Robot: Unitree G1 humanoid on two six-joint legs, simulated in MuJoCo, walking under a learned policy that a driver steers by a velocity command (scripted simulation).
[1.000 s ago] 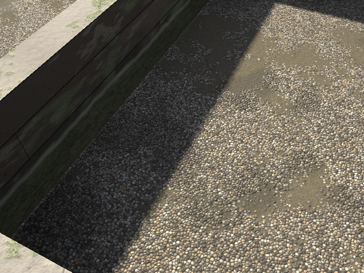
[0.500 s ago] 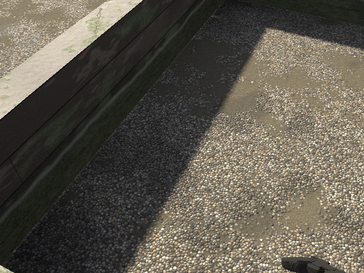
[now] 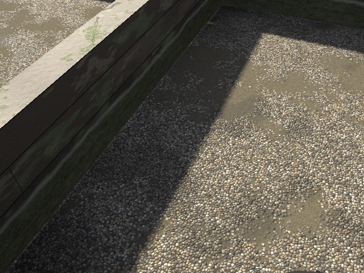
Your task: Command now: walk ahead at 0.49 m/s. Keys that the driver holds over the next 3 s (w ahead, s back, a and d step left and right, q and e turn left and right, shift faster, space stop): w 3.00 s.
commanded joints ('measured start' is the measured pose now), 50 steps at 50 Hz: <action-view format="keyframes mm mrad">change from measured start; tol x32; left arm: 1 -27 73 23 -77 2 -20 3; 50 -85 81 23 -90 8 -11 4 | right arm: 1 -50 -69 -17 -81 -4 -21 -7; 50 -84 -46 -10 -124 -7 -29 4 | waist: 1 6 -7 -114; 50 -12 -27 -55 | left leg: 1 -32 52 -62 -122 189 13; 50 -69 61 -25 -63 369 14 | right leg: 1 93 -43 60 -86 210 -34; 50 49 -53 89 -63 396 -30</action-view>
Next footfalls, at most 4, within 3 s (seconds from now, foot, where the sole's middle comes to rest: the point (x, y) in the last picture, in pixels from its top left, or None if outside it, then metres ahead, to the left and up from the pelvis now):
none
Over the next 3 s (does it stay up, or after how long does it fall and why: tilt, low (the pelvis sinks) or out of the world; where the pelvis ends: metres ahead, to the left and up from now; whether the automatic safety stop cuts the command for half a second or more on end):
stays up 0.00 0.00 0.00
